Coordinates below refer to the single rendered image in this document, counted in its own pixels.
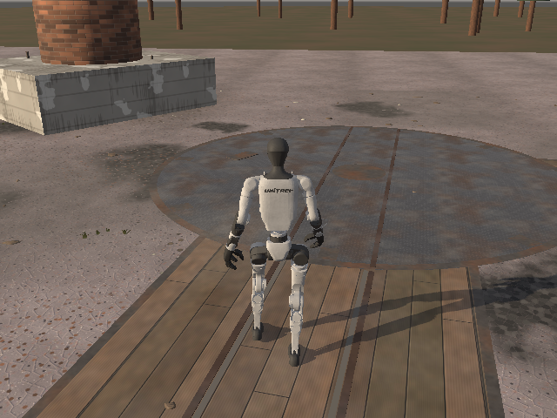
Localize robot left hand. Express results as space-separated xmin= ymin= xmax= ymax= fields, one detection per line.
xmin=224 ymin=247 xmax=244 ymax=270

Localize robot right forearm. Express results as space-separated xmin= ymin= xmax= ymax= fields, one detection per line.
xmin=310 ymin=208 xmax=323 ymax=237

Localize left robot upper arm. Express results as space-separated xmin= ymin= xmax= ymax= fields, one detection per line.
xmin=236 ymin=176 xmax=260 ymax=226

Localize robot left forearm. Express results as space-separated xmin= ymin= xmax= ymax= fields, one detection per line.
xmin=226 ymin=212 xmax=245 ymax=251

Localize robot right hand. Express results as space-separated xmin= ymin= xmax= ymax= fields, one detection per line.
xmin=304 ymin=233 xmax=324 ymax=248

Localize left robot foot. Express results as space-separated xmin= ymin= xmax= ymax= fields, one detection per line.
xmin=252 ymin=322 xmax=264 ymax=340

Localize robot right shin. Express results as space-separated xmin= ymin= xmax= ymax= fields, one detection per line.
xmin=290 ymin=295 xmax=304 ymax=354

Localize right robot upper arm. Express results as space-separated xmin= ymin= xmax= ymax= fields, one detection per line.
xmin=296 ymin=175 xmax=319 ymax=222

